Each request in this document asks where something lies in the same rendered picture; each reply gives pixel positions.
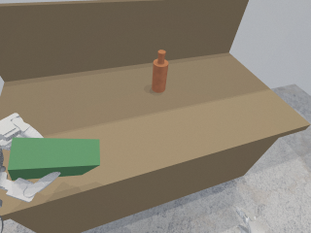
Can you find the robot left hand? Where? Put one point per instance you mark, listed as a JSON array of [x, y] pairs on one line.
[[11, 127]]

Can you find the sponge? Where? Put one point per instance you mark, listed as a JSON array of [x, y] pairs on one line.
[[34, 158]]

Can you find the robot right hand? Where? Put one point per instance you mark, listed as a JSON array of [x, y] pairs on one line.
[[253, 226]]

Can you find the table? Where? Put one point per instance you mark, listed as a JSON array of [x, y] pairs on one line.
[[84, 70]]

